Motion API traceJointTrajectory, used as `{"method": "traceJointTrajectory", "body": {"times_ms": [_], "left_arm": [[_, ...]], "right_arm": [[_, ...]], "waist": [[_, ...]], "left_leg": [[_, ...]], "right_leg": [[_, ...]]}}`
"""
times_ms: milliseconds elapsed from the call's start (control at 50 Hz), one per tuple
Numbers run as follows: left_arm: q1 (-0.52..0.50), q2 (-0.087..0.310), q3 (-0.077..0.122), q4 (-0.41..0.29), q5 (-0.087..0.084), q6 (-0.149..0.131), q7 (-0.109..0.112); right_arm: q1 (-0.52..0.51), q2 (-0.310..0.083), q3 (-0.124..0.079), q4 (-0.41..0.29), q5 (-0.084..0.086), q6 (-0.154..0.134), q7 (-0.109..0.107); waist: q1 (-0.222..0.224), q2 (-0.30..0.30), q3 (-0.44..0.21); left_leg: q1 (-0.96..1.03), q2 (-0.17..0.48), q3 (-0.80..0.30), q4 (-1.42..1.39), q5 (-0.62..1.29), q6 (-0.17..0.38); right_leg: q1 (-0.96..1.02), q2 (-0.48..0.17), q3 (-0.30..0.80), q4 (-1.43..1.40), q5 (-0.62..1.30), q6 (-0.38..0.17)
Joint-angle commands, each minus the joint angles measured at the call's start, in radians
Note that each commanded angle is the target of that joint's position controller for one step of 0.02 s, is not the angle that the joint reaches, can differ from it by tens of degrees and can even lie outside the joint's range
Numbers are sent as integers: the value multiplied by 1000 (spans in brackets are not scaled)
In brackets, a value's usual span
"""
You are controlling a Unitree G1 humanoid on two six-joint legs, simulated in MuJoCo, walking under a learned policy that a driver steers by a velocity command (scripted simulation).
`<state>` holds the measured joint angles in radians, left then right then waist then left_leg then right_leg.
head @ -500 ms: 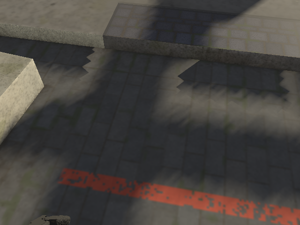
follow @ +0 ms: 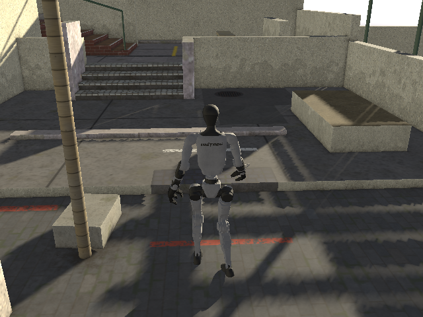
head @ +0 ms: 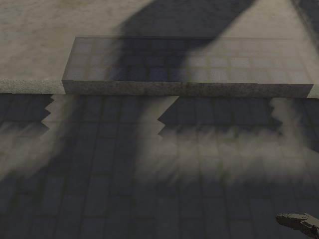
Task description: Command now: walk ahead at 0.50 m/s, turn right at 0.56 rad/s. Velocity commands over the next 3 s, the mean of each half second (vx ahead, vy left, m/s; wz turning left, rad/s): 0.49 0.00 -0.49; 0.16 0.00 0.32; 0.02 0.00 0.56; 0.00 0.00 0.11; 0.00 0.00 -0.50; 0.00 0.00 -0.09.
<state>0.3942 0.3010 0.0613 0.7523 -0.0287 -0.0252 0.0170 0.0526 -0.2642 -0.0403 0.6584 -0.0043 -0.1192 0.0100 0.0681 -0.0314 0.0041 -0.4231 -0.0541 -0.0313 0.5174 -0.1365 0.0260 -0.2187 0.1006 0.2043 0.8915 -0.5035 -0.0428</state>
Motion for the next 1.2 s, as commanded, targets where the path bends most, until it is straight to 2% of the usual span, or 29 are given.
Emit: {"method": "traceJointTrajectory", "body": {"times_ms": [20,60,100,140,220,280,380,420,440,460,480,500,520,560,640,680,740,840,900,920,940,960,980,1000,1020,1040,1060,1100,1200], "left_arm": [[-46,150,25,-107,-1,-16,-1],[-101,121,30,-127,12,-10,-7],[-92,75,22,-134,2,-1,-16],[-121,56,16,-154,6,3,-18],[-191,46,9,-175,7,-4,-31],[-296,28,-1,-203,7,-14,-51],[-395,35,-1,-262,6,-14,-75],[-310,66,18,-253,17,-14,-70],[-159,110,44,-211,17,-14,-62],[-12,179,69,-176,26,-8,-44],[11,282,75,-176,49,-11,-30],[39,202,56,-192,55,-15,-31],[-20,165,39,-180,58,-23,-35],[-124,101,23,-154,37,-36,-38],[-251,70,18,-132,54,-64,-35],[-278,91,27,-113,54,-63,-20],[-278,100,31,-90,50,-43,5],[-254,132,45,-50,29,-3,13],[-271,145,52,-40,5,13,17],[-269,136,52,-33,-2,17,19],[-211,117,49,-15,7,15,18],[-200,81,36,-53,51,7,14],[-244,65,23,-80,61,7,9],[-278,101,33,-69,36,11,1],[-299,95,34,-71,19,17,3],[-297,94,37,-58,26,23,13],[-300,111,45,-56,36,30,25],[-275,90,42,-50,35,34,26],[-293,59,29,-50,29,29,25]], "right_arm": [[227,-131,-53,-4,7,15,-10],[165,-96,-38,9,-4,18,-9],[154,-96,-39,24,-4,12,-7],[160,-121,-48,44,-1,4,-6],[165,-159,-57,75,-1,8,-8],[199,-184,-59,99,6,18,-11],[272,-225,-69,144,32,45,-10],[284,-249,-71,164,40,55,-10],[273,-244,-63,169,42,61,-12],[277,-204,-42,157,24,55,-14],[386,-69,8,121,-3,37,3],[340,-166,-14,161,29,22,8],[246,-214,-33,125,63,23,8],[210,-168,-26,126,38,36,-6],[312,-107,-29,167,28,106,-25],[263,-98,-29,136,17,117,-31],[194,-86,-26,101,15,118,-14],[106,-106,-40,30,13,132,17],[117,-113,-52,4,14,140,29],[152,-121,-60,8,13,138,27],[215,-181,-83,17,7,133,15],[262,-319,-118,4,-2,131,-10],[279,-307,-107,-15,-23,125,-7],[254,-259,-91,-22,-14,113,3],[196,-232,-85,-30,-1,105,2],[148,-206,-80,-34,16,106,-3],[107,-186,-73,-42,24,113,-13],[88,-188,-73,-55,9,125,-24],[104,-212,-86,-64,12,138,-47]], "waist": [[-146,128,-91],[-105,118,8],[-84,150,20],[-81,130,26],[-95,96,26],[-136,83,48],[-149,87,72],[-74,111,8],[18,95,-69],[84,46,-168],[4,-214,-328],[75,-118,-470],[68,-82,-319],[-13,-31,-146],[-116,-45,-86],[-118,-60,-56],[-91,-66,-57],[-56,-54,-39],[-77,-58,-35],[-98,-40,-50],[-112,49,-95],[-95,302,-146],[-123,330,-266],[-141,183,-271],[-114,135,-203],[-92,81,-145],[-73,95,-124],[-52,147,-128],[-74,164,-145]], "left_leg": [[558,404,-515,-221,-284,180],[375,325,-331,-281,-109,152],[298,294,-220,-329,-26,152],[287,301,-150,-360,53,173],[325,290,-6,-368,196,165],[349,282,79,-361,216,140],[474,335,125,-292,375,113],[487,338,139,-147,697,104],[432,307,175,25,768,82],[225,263,186,274,567,41],[-179,81,158,686,-301,-39],[-188,37,-70,845,-498,-43],[-244,76,-98,865,-459,-42],[-239,149,-57,710,-361,-50],[-42,146,-33,603,-218,-94],[-69,152,-26,505,-134,-104],[-50,154,4,351,13,-96],[-69,145,39,222,-43,-60],[-28,116,77,115,-92,-15],[52,85,98,24,-14,10],[190,82,43,-62,261,52],[412,296,-275,-46,761,188],[518,448,-546,-106,748,385],[479,421,-477,-132,632,364],[418,367,-389,-133,506,307],[356,319,-333,-148,392,253],[296,287,-302,-164,313,222],[231,243,-277,-179,294,211],[220,221,-312,-176,144,201]], "right_leg": [[-564,-124,-49,373,54,35],[-514,-178,-71,305,148,42],[-468,-202,-98,276,187,46],[-491,-216,-103,229,236,58],[-500,-221,-119,47,425,65],[-457,-204,-171,-119,537,49],[-414,-162,-229,-257,407,-11],[-234,-92,-266,-306,309,-58],[-12,-55,-283,-381,378,-89],[293,-144,-165,-357,518,-125],[642,-491,341,-394,626,-309],[616,-553,471,-468,788,-348],[502,-512,243,-453,992,-301],[278,-408,26,-491,991,-220],[9,-375,-152,-629,999,-211],[-3,-368,-220,-650,977,-201],[29,-344,-306,-653,891,-178],[124,-402,-308,-589,791,-168],[148,-418,-307,-474,785,-127],[134,-387,-335,-386,795,-90],[86,-311,-377,-224,739,-24],[-187,-173,-426,83,330,77],[-379,-43,-260,314,-213,111],[-403,-85,-137,389,-197,96],[-433,-107,-128,376,-118,81],[-443,-127,-130,312,-45,83],[-411,-139,-127,252,16,87],[-335,-109,-142,197,80,105],[-268,-86,-124,-32,140,129]]}}
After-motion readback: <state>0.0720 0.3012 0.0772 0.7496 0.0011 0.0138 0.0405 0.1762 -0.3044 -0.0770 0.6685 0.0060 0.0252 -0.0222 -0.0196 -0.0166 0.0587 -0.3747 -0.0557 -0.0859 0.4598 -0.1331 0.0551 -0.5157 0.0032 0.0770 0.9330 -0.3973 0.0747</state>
